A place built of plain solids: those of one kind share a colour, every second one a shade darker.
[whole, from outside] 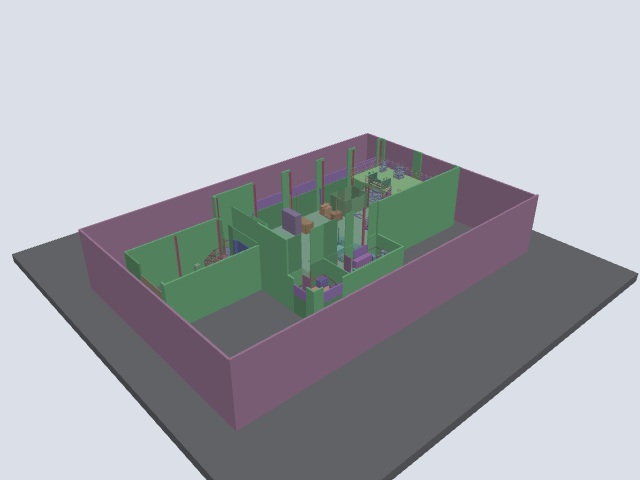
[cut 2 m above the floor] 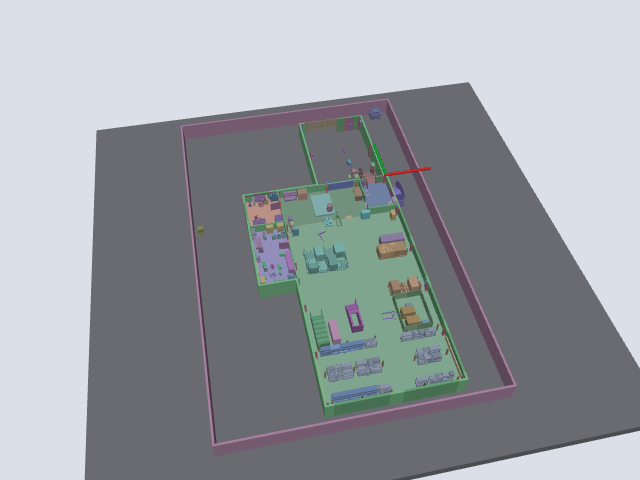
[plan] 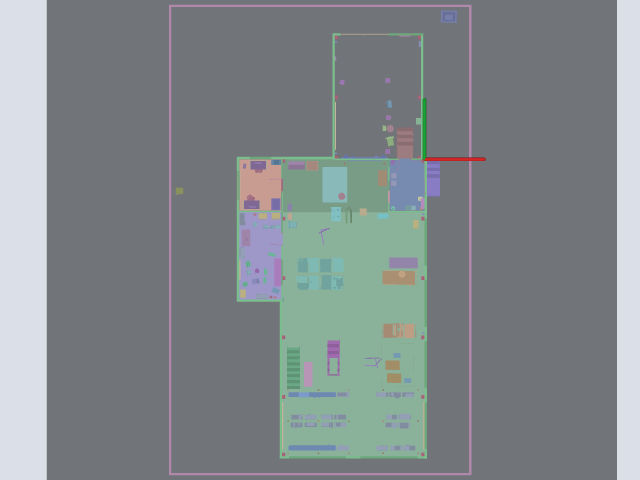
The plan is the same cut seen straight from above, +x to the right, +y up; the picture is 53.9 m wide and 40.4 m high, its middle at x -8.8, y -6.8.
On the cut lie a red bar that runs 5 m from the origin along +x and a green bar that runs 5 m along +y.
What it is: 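A works' own stores building on a factory's ground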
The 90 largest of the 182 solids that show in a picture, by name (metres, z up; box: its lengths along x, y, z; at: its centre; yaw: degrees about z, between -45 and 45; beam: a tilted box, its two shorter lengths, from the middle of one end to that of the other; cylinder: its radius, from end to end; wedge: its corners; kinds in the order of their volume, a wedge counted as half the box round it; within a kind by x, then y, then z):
{
 "raised_floor_stock_1": {"box": [9.13, 4.53, 1.07], "at": [-7.5, -2.2, 0.48]},
 "raised_floor_stock_2": {"box": [12.13, 20.73, 1.07], "at": [-6.0, -14.7, 0.48]},
 "yard_bound_1": {"box": [0.2, 39.6, 7.02], "at": [-21.41, -6.8, 3.46]},
 "yard_bound_2": {"box": [25.46, 0.2, 6.92], "at": [-8.78, -26.5, 3.41]},
 "yard_bound_3": {"box": [25.46, 0.2, 6.92], "at": [-8.78, 12.9, 3.41]},
 "yard_bound_4": {"box": [0.2, 39.6, 6.92], "at": [3.85, -6.8, 3.41]},
 "wall_1": {"box": [0.2, 7.6, 3.87], "at": [-15.7, -8.2, 1.89]},
 "wall_2": {"box": [0.2, 1.01, 3.87], "at": [-15.7, -3.9, 1.89]},
 "wall_3": {"box": [0.2, 2.41, 2.07], "at": [-15.7, -2.2, 0.98]},
 "wall_4": {"box": [0.2, 1.21, 3.87], "at": [-15.7, -0.4, 1.89]},
 "wall_5": {"box": [1.11, 0.2, 3.87], "at": [-15.25, 0.1, 1.89]},
 "wall_6": {"box": [3.8, 0.2, 3.87], "at": [-13.9, -11.9, 1.89]},
 "wall_7": {"box": [3.6, 0.06, 3.87], "at": [-13.8, -4.43, 1.89]},
 "wall_8": {"box": [3.6, 0.06, 3.87], "at": [-13.8, -4.37, 1.89]},
 "wall_9": {"box": [1.81, 0.2, 2.17], "at": [-13.8, 0.1, 1.03]},
 "wall_10": {"box": [0.91, 0.2, 3.87], "at": [-12.45, 0.1, 1.89]},
 "wall_11": {"box": [0.2, 13.4, 7.67], "at": [-12.1, -18.5, 3.79]},
 "wall_12": {"box": [0.06, 1.71, 3.87], "at": [-12.03, -3.55, 1.89]},
 "wall_13": {"box": [0.06, 1.6, 3.87], "at": [-12.03, -0.8, 1.89]},
 "wall_14": {"box": [0.06, 1.27, 6.62], "at": [-11.97, -11.23, 4.31]},
 "wall_15": {"box": [0.06, 1.17, 6.62], "at": [-11.97, -7.87, 4.31]},
 "wall_16": {"box": [0.06, 1.81, 6.62], "at": [-11.97, -5.3, 4.31]},
 "wall_17": {"box": [0.06, 1.71, 7.67], "at": [-11.97, -3.55, 3.79]},
 "wall_18": {"box": [0.06, 1.6, 7.67], "at": [-11.97, -0.8, 3.79]},
 "wall_19": {"box": [0.81, 0.2, 7.67], "at": [-11.8, -25.1, 3.79]},
 "wall_20": {"box": [4.45, 0.2, 7.67], "at": [-9.78, 0.1, 3.79]},
 "wall_21": {"box": [4.81, 0.2, 4.07], "at": [-9.0, -25.1, 1.99]},
 "wall_22": {"box": [0.2, 10.6, 5.25], "at": [-7.65, 5.3, 2.58]},
 "wall_23": {"box": [0.71, 0.2, 5.25], "at": [-7.4, 10.5, 2.58]},
 "wall_24": {"box": [1.21, 0.2, 7.67], "at": [-6.0, -25.1, 3.79]},
 "wall_25": {"box": [4.61, 0.06, 7.67], "at": [-5.3, -0.03, 3.79]},
 "wall_26": {"box": [4.55, 0.06, 5.25], "at": [-5.28, 0.03, 2.58]},
 "wall_27": {"box": [4.81, 0.2, 4.07], "at": [-3.0, -25.1, 1.99]},
 "wall_28": {"box": [2.96, 0.2, 5.25], "at": [-1.57, 10.5, 2.58]},
 "wall_29": {"box": [3.0, 0.06, 3.99], "at": [-1.5, -4.43, 1.95]},
 "wall_30": {"box": [0.81, 0.2, 7.67], "at": [-0.2, -25.1, 3.79]},
 "wall_31": {"box": [0.2, 10.6, 5.25], "at": [-0.2, 5.3, 2.58]},
 "wall_32": {"box": [0.5, 0.2, 7.67], "at": [-0.05, 0.1, 3.79]},
 "wall_33": {"box": [0.2, 0.81, 7.67], "at": [0.1, -24.8, 3.79]},
 "wall_34": {"box": [0.2, 3.96, 4.07], "at": [0.1, -22.43, 1.99]},
 "wall_35": {"box": [0.2, 1.21, 7.67], "at": [0.1, -19.85, 3.79]},
 "wall_36": {"box": [0.2, 3.96, 4.07], "at": [0.1, -17.27, 1.99]},
 "wall_37": {"box": [0.2, 1.21, 7.67], "at": [0.1, -14.7, 3.79]},
 "wall_38": {"box": [0.2, 3.96, 4.07], "at": [0.1, -12.12, 1.99]},
 "wall_39": {"box": [0.2, 1.21, 7.67], "at": [0.1, -9.55, 3.79]},
 "wall_40": {"box": [0.2, 3.96, 4.07], "at": [0.1, -6.97, 1.99]},
 "wall_41": {"box": [0.2, 0.61, 7.67], "at": [0.1, -4.7, 3.79]},
 "wall_42": {"box": [0.2, 4.6, 7.67], "at": [0.1, -2.1, 3.79]},
 "raised_floor_crib_1": {"box": [3.73, 7.53, 1.07], "at": [-13.8, -8.1, 0.48]},
 "raised_floor_office_1": {"box": [3.73, 4.53, 1.07], "at": [-13.8, -2.2, 0.48]},
 "raised_floor_lobby_1": {"box": [3.13, 4.53, 1.07], "at": [-1.5, -2.2, 0.48]},
 "raised_floor_steel_1": {"box": [11.16, 5.52, 0.2], "at": [-6.0, -22.09, 4.07]},
 "rack_mid_1": {"box": [0.85, 1.2, 1.15], "at": [-2.94, -9.97, 1.55]},
 "rack_mid_2": {"box": [2.7, 1.13, 1.2], "at": [-2.19, -9.97, 1.57]},
 "rack_mid_3": {"box": [0.76, 1.13, 0.9], "at": [-1.2, -10.0, 1.61], "yaw": 0.2},
 "longspan_deep_1": {"box": [2.4, 0.9, 2.48], "at": [-1.78, -8.73, 2.21]},
 "rack2n_low_1": {"box": [0.74, 0.55, 0.92], "at": [-10.25, -10.11, 1.58]},
 "rack2n_low_2": {"box": [0.74, 0.55, 0.92], "at": [-10.23, -10.71, 1.58]},
 "rack2n_low_3": {"box": [0.99, 0.45, 1.07], "at": [-10.21, -10.64, 1.51]},
 "rack2n_low_4": {"box": [0.82, 1.22, 1.04], "at": [-9.32, -8.91, 1.49], "yaw": 1.9},
 "rack2n_low_5": {"box": [0.9, 1.1, 0.49], "at": [-8.34, -8.96, 1.22]},
 "rack2n_low_6": {"box": [0.82, 1.22, 1.06], "at": [-8.25, -10.36, 1.5], "yaw": -1.2},
 "rack2n_low_7": {"box": [0.98, 1.09, 1.02], "at": [-7.29, -8.95, 1.48]},
 "longspan_1": {"box": [0.7, 2.1, 2.06], "at": [-9.79, -18.11, 2.0]},
 "window_pane_1": {"box": [4.8, 0.1, 0.91], "at": [-3.0, -25.15, 4.46]},
 "window_pane_2": {"box": [0.1, 3.95, 1.21], "at": [0.15, -22.43, 4.61]},
 "window_pane_3": {"box": [0.1, 3.95, 1.21], "at": [0.15, -17.27, 4.61]},
 "window_pane_4": {"box": [0.1, 3.95, 1.21], "at": [0.15, -12.12, 4.61]},
 "window_pane_5": {"box": [0.1, 3.95, 1.21], "at": [0.15, -6.97, 4.61]},
 "rack_low_1": {"box": [0.77, 1.18, 0.94], "at": [-3.07, -14.44, 1.44]},
 "rack_low_2": {"box": [0.8, 1.2, 1.0], "at": [-1.29, -14.46, 1.47]},
 "rack_low_3": {"box": [0.42, 1.2, 1.06], "at": [-1.1, -14.45, 1.65]},
 "door_landing_1": {"box": [1.4, 1.1, 1.07], "at": [-1.65, 0.61, 0.48]},
 "door_landing_2": {"box": [1.4, 0.32, 0.9], "at": [-1.65, 1.3, 0.4]},
 "crate_1": {"box": [1.2, 0.8, 0.95], "at": [-2.69, -17.34, 1.45]},
 "crate_2": {"box": [1.2, 0.8, 0.95], "at": [-2.56, -18.43, 1.45], "yaw": -1.4},
 "yard_step_1": {"box": [1.1, 1.6, 1.01], "at": [0.75, -2.35, 0.5]},
 "card_cage_1": {"box": [0.88, 0.68, 1.03], "at": [-9.44, -0.56, 1.49]},
 "card_cage_2": {"box": [0.95, 0.76, 1.45], "at": [-9.44, -0.56, 1.7]},
 "raised_slab_1": {"box": [2.1, 3.0, 0.23], "at": [-7.55, -2.15, 1.08]},
 "hatch_counter_1": {"box": [0.56, 2.33, 0.84], "at": [-12.34, -9.53, 1.52]},
 "stair_1": {"box": [1.11, 0.27, 2.99], "at": [-11.03, -19.21, 2.46]},
 "bay_door_1": {"box": [2.6, 0.06, 3.05], "at": [-5.05, -0.09, 2.5]},
 "bay_door_2": {"box": [2.6, 0.05, 3.05], "at": [-5.05, 0.09, 2.5]},
 "roller_shutter_1": {"box": [3.86, 0.06, 3.28], "at": [-5.05, 10.52, 2.36]},
 "cupboard_steel_1": {"box": [0.92, 0.45, 1.88], "at": [-3.5, -4.79, 1.91]},
 "plan_chest_small_1": {"box": [0.64, 0.92, 0.93], "at": [-12.5, -3.79, 1.43]},
 "shelving_run_1": {"box": [3.89, 0.44, 0.21], "at": [-9.45, -24.3, 1.91]},
 "spill_kit_1": {"box": [0.62, 0.51, 1.12], "at": [-11.07, -5.53, 1.53]},
 "wheelie_bin_1": {"box": [0.51, 0.62, 1.12], "at": [-2.87, 1.44, 0.51], "yaw": 10.7}
}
